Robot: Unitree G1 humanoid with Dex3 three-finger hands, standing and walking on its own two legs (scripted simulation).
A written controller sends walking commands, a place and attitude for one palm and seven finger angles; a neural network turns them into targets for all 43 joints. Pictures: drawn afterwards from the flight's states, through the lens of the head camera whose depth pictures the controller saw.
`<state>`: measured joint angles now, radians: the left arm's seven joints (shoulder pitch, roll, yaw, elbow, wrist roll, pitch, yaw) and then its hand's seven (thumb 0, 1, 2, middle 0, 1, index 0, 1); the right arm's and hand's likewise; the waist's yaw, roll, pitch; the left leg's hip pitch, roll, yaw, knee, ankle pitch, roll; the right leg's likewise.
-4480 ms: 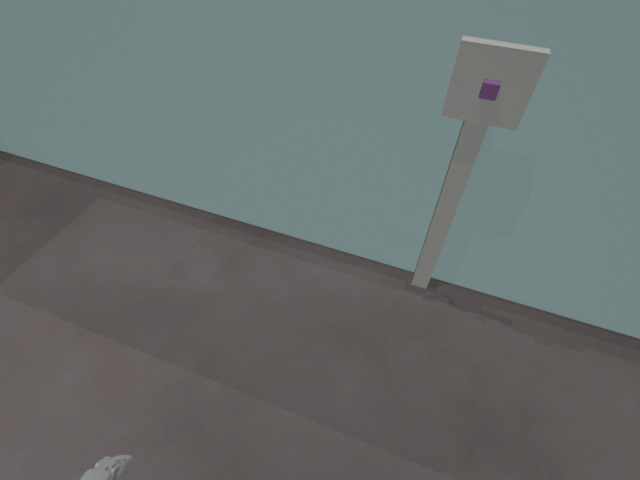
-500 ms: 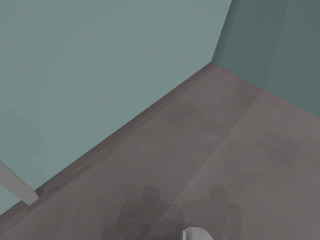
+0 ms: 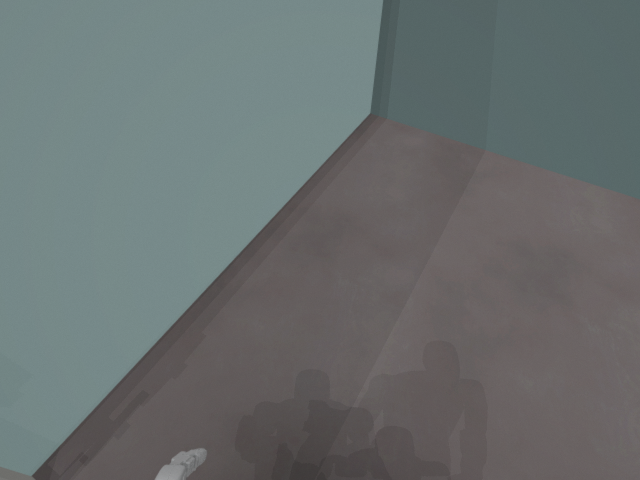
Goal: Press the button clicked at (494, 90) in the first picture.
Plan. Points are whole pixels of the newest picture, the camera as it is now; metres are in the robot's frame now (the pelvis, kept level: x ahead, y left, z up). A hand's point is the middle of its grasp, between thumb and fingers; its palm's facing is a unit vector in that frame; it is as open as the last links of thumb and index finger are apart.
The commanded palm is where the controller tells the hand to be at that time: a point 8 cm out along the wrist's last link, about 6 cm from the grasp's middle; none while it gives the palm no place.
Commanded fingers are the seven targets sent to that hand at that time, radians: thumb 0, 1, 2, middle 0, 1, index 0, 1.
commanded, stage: turn to face it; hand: left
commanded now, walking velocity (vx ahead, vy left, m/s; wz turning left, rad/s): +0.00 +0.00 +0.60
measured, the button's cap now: out of the picture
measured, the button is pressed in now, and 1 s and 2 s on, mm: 0 0 0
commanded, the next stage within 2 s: take the last steps up to it in 1.66 s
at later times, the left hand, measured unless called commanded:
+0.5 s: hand out of the picture +0.04 +0.27 -0.16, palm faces +0.29 -0.92 -0.26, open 7.4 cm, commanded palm none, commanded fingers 0.00 0.90 0.90 -0.20 -0.30 -0.20 -0.30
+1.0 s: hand out of the picture -0.07 +0.16 -0.14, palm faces +0.57 -0.77 -0.27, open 7.4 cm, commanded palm none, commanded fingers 0.00 0.90 0.90 -0.20 -0.30 -0.20 -0.30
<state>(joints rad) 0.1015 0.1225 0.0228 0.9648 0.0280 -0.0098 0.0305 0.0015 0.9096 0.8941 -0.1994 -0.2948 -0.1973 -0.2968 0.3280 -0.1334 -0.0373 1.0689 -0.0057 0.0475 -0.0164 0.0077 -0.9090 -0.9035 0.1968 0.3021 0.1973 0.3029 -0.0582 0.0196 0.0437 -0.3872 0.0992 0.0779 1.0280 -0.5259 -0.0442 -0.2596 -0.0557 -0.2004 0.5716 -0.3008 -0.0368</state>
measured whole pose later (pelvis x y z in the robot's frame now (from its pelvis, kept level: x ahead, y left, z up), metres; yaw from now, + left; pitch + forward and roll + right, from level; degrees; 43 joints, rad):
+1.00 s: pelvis -0.01 -0.04 +0.01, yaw +35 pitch -1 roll +2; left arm 0.24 0.17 0.03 0.90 0.03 0.02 0.03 0.00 0.91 0.89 -0.20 -0.30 -0.20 -0.30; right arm 0.21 -0.27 -0.11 0.95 -0.02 0.10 0.03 0.01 -0.91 -0.90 0.20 0.30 0.20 0.30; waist -0.02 0.02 0.06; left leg -0.49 0.05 0.00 1.10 -0.36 -0.09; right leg -0.19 -0.11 -0.22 0.48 -0.26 -0.02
